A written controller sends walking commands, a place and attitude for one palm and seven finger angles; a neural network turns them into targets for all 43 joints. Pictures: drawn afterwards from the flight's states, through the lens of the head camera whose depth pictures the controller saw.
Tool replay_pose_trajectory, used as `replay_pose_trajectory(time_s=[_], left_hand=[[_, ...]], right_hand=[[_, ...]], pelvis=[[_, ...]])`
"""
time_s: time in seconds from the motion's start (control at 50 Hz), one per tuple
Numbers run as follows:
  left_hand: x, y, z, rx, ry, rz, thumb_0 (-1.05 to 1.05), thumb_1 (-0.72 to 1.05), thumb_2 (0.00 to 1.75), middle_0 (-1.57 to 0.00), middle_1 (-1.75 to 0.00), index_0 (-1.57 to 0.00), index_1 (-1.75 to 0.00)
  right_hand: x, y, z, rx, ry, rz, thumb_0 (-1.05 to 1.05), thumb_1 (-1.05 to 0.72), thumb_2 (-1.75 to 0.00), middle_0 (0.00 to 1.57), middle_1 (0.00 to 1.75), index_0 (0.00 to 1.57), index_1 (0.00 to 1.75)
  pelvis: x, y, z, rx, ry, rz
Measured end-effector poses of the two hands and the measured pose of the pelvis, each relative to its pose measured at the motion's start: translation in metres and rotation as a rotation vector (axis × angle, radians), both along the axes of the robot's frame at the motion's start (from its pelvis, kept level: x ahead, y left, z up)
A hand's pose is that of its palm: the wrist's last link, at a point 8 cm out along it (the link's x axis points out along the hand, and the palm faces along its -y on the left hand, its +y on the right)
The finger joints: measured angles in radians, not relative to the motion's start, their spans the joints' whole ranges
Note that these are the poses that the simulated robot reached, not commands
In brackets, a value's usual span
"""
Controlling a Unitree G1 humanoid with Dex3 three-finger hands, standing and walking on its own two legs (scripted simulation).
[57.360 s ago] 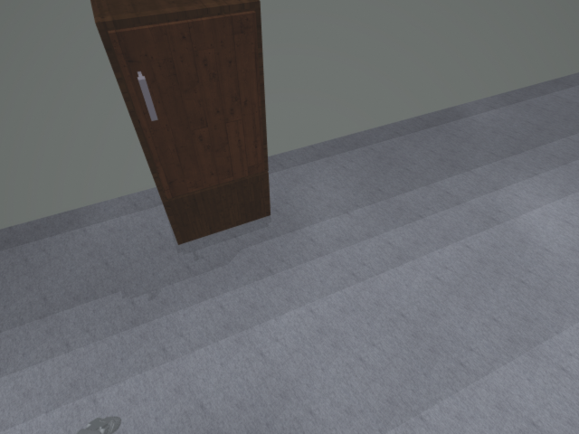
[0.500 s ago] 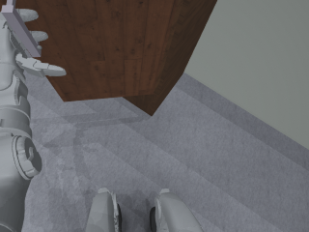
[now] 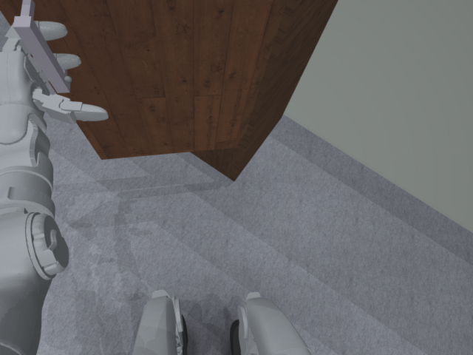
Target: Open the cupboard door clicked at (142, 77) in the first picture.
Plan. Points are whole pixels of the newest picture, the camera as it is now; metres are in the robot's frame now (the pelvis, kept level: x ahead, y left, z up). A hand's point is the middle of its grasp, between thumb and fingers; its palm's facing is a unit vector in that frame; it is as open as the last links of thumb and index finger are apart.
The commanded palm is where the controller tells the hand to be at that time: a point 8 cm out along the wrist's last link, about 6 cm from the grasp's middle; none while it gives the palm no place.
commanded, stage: close the thumb around the handle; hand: left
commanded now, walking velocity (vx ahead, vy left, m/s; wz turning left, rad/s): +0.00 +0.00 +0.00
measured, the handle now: (46, 49) +0.58 +0.25 +0.07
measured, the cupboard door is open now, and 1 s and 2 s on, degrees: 43 47 88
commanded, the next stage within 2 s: pull the door open along its arc in 0.60 s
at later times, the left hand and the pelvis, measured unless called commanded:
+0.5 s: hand (67, 79) +0.54 +0.22 +0.06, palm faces +0.08 -1.00 -0.01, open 6.0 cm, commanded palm +0.52 +0.24 +0.06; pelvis -0.01 +0.01 +0.00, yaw +0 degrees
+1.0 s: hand (68, 91) +0.51 +0.21 +0.06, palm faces +0.06 -1.00 -0.01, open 5.4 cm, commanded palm +0.47 +0.24 +0.06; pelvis +0.00 +0.00 +0.01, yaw -1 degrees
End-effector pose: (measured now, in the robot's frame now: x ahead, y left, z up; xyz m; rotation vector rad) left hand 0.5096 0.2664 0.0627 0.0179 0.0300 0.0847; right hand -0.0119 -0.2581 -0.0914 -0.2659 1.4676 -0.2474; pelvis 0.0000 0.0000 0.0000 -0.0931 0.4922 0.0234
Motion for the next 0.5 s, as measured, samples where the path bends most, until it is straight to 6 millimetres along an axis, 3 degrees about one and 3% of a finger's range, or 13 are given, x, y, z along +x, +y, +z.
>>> replay_pose_trajectory(time_s=[0.16, 0.5], left_hand=[[-0.001, 0.0, 0.0, -0.004, 0.0, -0.001, -0.02, -0.2, 0.43, -0.31, -1.24, -0.3, -1.23], [0.002, 0.002, -0.001, -0.007, -0.004, -0.006, 0.0, 0.67, 0.81, -0.37, -1.33, -0.37, -1.33]], right_hand=[[-0.001, 0.004, -0.001, 0.007, -0.001, -0.001, 0.0, -0.9, -0.9, 0.21, 0.3, 0.2, 0.29], [-0.012, 0.006, 0.0, -0.008, 0.012, -0.01, 0.0, -0.9, -0.9, 0.2, 0.3, 0.2, 0.29]], pelvis=[[0.0, 0.002, 0.0, -0.001, -0.004, -0.001], [-0.005, 0.005, -0.003, -0.007, 0.002, -0.003]])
